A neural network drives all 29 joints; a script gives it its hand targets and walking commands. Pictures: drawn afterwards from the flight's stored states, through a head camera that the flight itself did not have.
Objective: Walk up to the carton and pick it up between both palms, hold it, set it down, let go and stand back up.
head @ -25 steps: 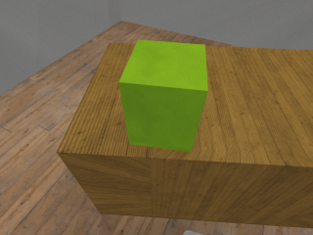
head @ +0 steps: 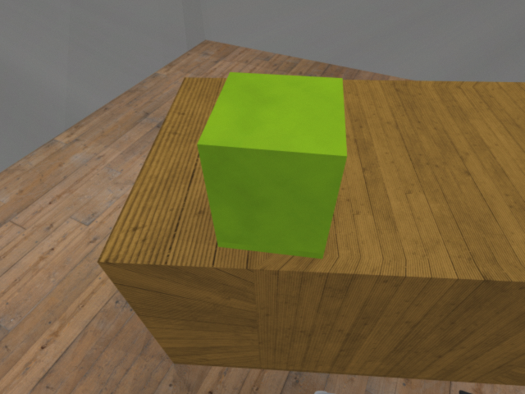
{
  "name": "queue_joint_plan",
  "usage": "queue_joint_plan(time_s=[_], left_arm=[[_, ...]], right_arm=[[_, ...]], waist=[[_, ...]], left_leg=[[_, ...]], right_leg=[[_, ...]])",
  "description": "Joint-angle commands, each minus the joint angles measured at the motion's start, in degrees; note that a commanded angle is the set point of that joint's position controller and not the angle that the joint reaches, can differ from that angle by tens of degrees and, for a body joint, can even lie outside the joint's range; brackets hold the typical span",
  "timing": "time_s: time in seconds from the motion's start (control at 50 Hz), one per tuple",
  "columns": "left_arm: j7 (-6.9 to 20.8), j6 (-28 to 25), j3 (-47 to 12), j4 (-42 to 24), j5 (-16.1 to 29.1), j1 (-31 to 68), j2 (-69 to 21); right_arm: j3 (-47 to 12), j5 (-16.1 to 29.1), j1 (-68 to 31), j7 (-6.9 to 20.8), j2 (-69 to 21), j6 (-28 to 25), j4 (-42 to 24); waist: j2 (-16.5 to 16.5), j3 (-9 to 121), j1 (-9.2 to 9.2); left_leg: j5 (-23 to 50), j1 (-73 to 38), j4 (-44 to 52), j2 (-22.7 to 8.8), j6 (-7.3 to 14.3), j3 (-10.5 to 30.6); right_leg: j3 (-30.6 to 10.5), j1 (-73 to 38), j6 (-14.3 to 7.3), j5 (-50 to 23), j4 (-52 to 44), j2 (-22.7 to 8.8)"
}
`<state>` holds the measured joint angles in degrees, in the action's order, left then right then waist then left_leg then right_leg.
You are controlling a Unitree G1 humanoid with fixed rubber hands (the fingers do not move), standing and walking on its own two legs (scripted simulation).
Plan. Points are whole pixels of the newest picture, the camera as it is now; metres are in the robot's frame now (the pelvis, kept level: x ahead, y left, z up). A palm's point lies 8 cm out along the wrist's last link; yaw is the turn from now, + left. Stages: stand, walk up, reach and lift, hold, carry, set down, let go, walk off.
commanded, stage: walk up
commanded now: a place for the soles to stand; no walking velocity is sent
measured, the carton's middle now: (277, 167) +0.50 -0.01 +0.07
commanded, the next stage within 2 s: reach and lift in 0.78 s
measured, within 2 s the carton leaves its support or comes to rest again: neither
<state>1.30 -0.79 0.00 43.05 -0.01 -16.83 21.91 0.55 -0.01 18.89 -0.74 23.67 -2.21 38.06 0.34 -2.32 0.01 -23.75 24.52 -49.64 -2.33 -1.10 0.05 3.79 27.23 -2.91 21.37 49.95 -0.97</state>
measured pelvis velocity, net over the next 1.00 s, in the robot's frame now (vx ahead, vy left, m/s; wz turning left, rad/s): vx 0.01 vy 0.00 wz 0.00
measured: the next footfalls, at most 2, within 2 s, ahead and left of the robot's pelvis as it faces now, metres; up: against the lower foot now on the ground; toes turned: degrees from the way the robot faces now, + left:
none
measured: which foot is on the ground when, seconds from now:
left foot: down 0.00-1.00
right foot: down 0.00-1.00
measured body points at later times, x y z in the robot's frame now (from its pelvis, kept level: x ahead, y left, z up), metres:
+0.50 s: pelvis +0.02 +0.01 +0.00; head +0.03 +0.00 +0.45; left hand +0.11 +0.31 -0.10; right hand +0.12 -0.30 -0.09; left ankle +0.03 +0.15 -0.70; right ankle +0.06 -0.10 -0.70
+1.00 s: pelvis +0.01 +0.00 +0.00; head +0.05 -0.01 +0.45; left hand +0.14 +0.27 -0.10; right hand +0.15 -0.28 -0.11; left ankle +0.03 +0.15 -0.70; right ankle +0.06 -0.10 -0.70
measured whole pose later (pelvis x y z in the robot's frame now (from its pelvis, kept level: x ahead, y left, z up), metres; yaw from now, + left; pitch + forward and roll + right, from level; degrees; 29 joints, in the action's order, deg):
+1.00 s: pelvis +0.01 +0.00 +0.00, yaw +0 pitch -3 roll +1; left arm -1.1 16.9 0.0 31.8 0.0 -10.7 17.2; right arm 3.6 -1.2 7.9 1.8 18.5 -16.5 51.5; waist -0.3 -7.8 0.0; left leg -24.9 22.0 -49.8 -2.3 -1.5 0.1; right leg 3.8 25.0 -2.4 22.9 50.8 -1.1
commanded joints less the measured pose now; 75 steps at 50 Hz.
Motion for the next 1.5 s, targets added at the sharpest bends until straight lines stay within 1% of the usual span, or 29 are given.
queue_joint_plan(time_s=[0.0,0.02,0.04,0.06,0.1,0.16,0.2,0.22,0.26,0.3,0.32,0.36,0.4,0.46,0.5,0.56,0.6,0.64,0.7,0.76,0.78,0.8,0.92,1.0,1.06,1.2,1.24,1.3,1.48], left_arm=[[-0.6,-1.5,5.3,-1.4,-0.6,3.2,13.1],[-0.7,-1.7,5.1,-0.8,-1.1,2.5,13.4],[-0.7,-2.5,5.5,-0.5,-1.5,2.6,14.8],[-0.9,-3.1,6.3,-0.1,-1.5,0.6,16.2],[-1.1,-3.0,6.8,-0.9,-1.7,2.9,19.6],[-0.7,-2.7,5.1,-1.2,-1.6,6.2,15.3],[-0.6,-2.7,4.7,-1.9,-1.3,6.1,12.7],[-0.6,-2.8,4.6,-1.3,-1.2,5.6,12.2],[-1.0,-3.6,5.0,-0.2,-0.9,1.2,13.7],[-1.3,-4.2,5.6,0.1,-1.3,1.1,16.0],[-1.4,-4.3,6.5,0.0,-1.0,0.7,18.3],[-1.8,-4.0,5.9,-1.6,-1.2,2.7,18.2],[-1.7,-3.6,4.6,-1.6,-1.2,5.7,15.2],[-1.3,-3.5,4.2,-2.7,-0.7,5.1,12.7],[-1.5,-3.6,4.4,-1.6,-0.9,3.5,13.4],[-1.7,-4.3,5.0,-1.0,-0.7,2.5,15.5],[-1.6,-3.9,5.1,-1.4,-0.9,4.6,16.0],[-1.5,-3.4,4.9,-1.5,-1.1,6.4,15.6],[-1.2,-3.4,4.8,-1.8,-1.3,5.9,13.9],[-1.0,-3.7,4.8,-1.0,-1.9,4.9,15.0],[-2.4,10.5,1.1,-12.3,-0.1,25.0,6.2],[-3.2,15.3,2.3,-14.0,-2.7,21.4,4.7],[-3.7,15.9,6.3,-28.4,-2.3,19.2,7.7],[-3.0,15.7,8.2,-28.7,-1.9,15.9,9.4],[-3.2,14.8,8.5,-30.1,-1.7,10.9,8.5],[-3.1,12.5,7.5,-32.9,0.8,10.7,7.4],[-3.0,12.4,5.9,-32.3,1.2,8.7,6.0],[-3.7,12.4,5.1,-33.4,1.3,9.1,3.5],[-4.3,8.9,0.6,-35.8,1.9,9.4,0.2]], right_arm=[[5.2,-1.7,-3.0,-1.1,16.5,-2.2,1.0],[4.9,-1.4,-5.5,-0.9,15.1,-1.6,0.6],[4.9,-2.2,-4.3,-0.8,13.0,-1.3,1.0],[4.5,-1.9,-3.8,-0.7,12.1,-1.0,0.8],[5.0,-2.2,-1.0,-0.6,13.6,-1.1,2.3],[5.7,-2.3,3.9,-0.1,12.9,-2.1,3.1],[5.6,-2.3,1.8,-0.2,14.3,-2.7,1.8],[5.3,-1.7,-0.5,-0.3,14.6,-2.7,1.6],[4.4,-1.7,-4.6,-0.4,14.0,-2.3,0.3],[4.3,-1.3,-3.9,-0.3,11.8,-1.9,0.4],[4.7,-1.2,-2.6,-0.4,11.4,-1.5,1.3],[4.6,-1.3,-1.3,-0.7,11.2,-1.6,1.9],[4.6,-1.4,0.8,-0.4,10.6,-2.4,2.3],[5.4,-1.7,-0.7,-0.6,14.8,-3.0,1.5],[4.9,-1.7,-4.6,-0.7,13.5,-2.7,0.3],[4.3,-1.1,-3.0,-0.8,11.2,-2.1,1.0],[4.2,-1.4,-2.4,-0.8,11.2,-2.1,1.3],[5.1,-1.9,-1.7,-0.7,12.6,-1.9,2.0],[4.6,-0.9,-2.2,-0.4,13.5,-2.2,0.6],[4.4,-1.3,-5.7,-0.1,12.5,-1.6,0.2],[10.4,-8.3,-24.2,2.1,-0.1,-11.7,18.8],[10.6,-9.7,-18.5,3.6,5.6,-13.9,17.9],[11.2,-5.6,-15.0,1.9,3.6,-17.8,8.4],[10.8,-4.3,-10.5,-0.1,0.1,-17.8,0.6],[9.3,-3.4,-8.8,-0.5,-1.0,-18.0,-0.3],[6.0,-1.5,-8.3,-1.4,-3.6,-16.7,-7.0],[7.2,-1.1,-6.8,-1.3,-4.3,-15.5,-8.0],[6.8,-0.7,-7.4,-0.2,-5.0,-14.5,-9.8],[8.7,1.4,-8.3,0.9,-5.0,-12.1,-18.2]], waist=[[-7.1,3.2,-1.82],[-3.4,4.7,-2.38],[0.5,3.2,-1.91],[2.8,0.9,-1.76],[3.8,-0.4,-0.59],[1.7,3.9,2.32],[-6.9,2.9,0.95],[-6.8,2.3,-0.19],[-2.5,2.5,-3.16],[3.2,4.9,-1.88],[6.0,7.0,-1.12],[1.4,4.4,-0.01],[0.7,6.0,2.17],[-5.3,7.2,0.53],[-4.6,6.3,-1.4],[2.3,8.4,-0.86],[5.6,5.2,0.68],[2.2,3.6,1.24],[-2.0,3.4,0.43],[1.1,3.8,0.03],[-2.3,-5.8,2.35],[-4.2,-6.6,2.16],[3.0,7.6,1.63],[8.6,7.6,1.44],[3.7,7.4,0.03],[3.6,4.3,-2.71],[2.8,3.3,-1.13],[-1.2,1.6,-2.47],[-6.0,-1.4,-1.43]], left_leg=[[-6.0,1.6,18.9,-9.8,10.5,15.2],[-5.7,3.6,15.8,-7.7,9.4,11.3],[-10.9,6.3,10.8,-3.3,6.7,6.4],[-10.0,9.7,3.6,0.0,4.9,2.0],[-8.0,6.2,1.1,-0.8,4.4,0.3],[-7.8,-6.4,12.6,-1.5,5.7,3.7],[-7.3,-6.3,18.9,-7.7,9.2,15.6],[-5.9,-3.6,18.9,-9.7,10.1,17.0],[4.9,2.9,14.2,-8.0,8.9,12.1],[8.7,4.8,3.1,-1.4,4.9,1.9],[3.2,7.1,-0.7,-0.5,3.9,1.0],[1.0,2.6,4.0,-0.8,5.0,-0.5],[9.5,-5.5,8.8,-1.9,5.9,3.5],[8.9,-5.1,15.4,-9.8,10.0,14.6],[11.7,-1.4,12.7,-7.5,9.1,11.4],[10.7,0.6,4.9,-1.4,5.5,3.2],[5.0,-0.7,5.7,-1.8,5.0,0.8],[2.8,-3.1,8.2,-1.6,5.9,1.6],[-1.4,-2.2,14.2,-6.3,8.9,11.6],[-2.3,1.2,8.1,-2.3,6.9,4.1],[-11.2,15.3,13.2,-1.4,2.3,-1.1],[-11.3,20.5,13.6,-4.2,3.7,-1.0],[5.1,-1.5,12.4,0.6,2.9,-3.9],[7.0,-3.2,14.2,2.6,2.4,-4.4],[10.4,-5.6,16.4,3.3,1.8,-4.5],[14.9,-6.8,22.6,4.1,1.2,-5.4],[13.4,-9.5,24.8,4.2,1.1,-5.2],[13.2,-10.5,27.5,3.9,0.6,-5.3],[1.7,-1.3,35.7,0.9,2.4,-4.3]], right_leg=[[-7.2,-3.3,-0.8,4.7,-8.6,-1.4],[-9.4,-5.2,-1.5,5.8,-12.8,-3.0],[-16.2,-6.3,-3.0,17.0,-19.4,-5.4],[-26.9,-6.5,-5.6,24.6,-26.8,-12.3],[-31.3,-2.7,-8.7,27.2,-28.8,-16.9],[-17.9,3.4,-4.1,18.7,-21.7,-9.6],[-9.2,4.6,-0.5,9.9,-11.2,-2.5],[-6.2,1.9,0.0,5.6,-9.1,-1.3],[-7.9,-7.2,-0.8,-0.7,-12.0,-2.1],[-19.7,-11.0,-3.9,-2.6,-18.6,-10.0],[-26.9,-14.0,-6.6,-3.7,-20.2,-14.5],[-25.5,-7.4,-8.4,-1.1,-20.3,-15.5],[-15.5,-1.9,-4.5,-4.7,-15.1,-10.2],[-6.4,-1.5,-0.5,-6.0,-6.3,-2.6],[-7.5,-6.5,-1.2,-7.7,-8.7,-3.6],[-18.9,-9.8,-5.8,-6.9,-16.3,-10.1],[-19.2,-4.9,-6.3,-2.2,-17.4,-11.6],[-16.8,-1.1,-4.3,2.2,-17.7,-9.2],[-10.7,-0.8,-1.7,5.4,-13.6,-3.9],[-16.7,-4.4,-3.7,9.2,-19.9,-7.5],[0.4,-6.4,-0.7,5.7,-5.2,1.3],[1.6,-11.3,-0.7,1.5,-0.1,2.7],[-3.3,-14.4,0.4,-10.7,-10.9,0.3],[-7.2,-17.1,2.3,-11.1,-17.5,-1.1],[-6.1,-20.5,1.5,-17.3,-18.7,-0.5],[-7.9,-25.2,3.5,-25.3,-23.7,-1.6],[-6.5,-24.4,3.3,-21.3,-25.4,-0.7],[-5.9,-23.8,1.9,-17.1,-27.6,-0.6],[-3.2,-32.7,2.3,-10.6,-27.0,2.5]])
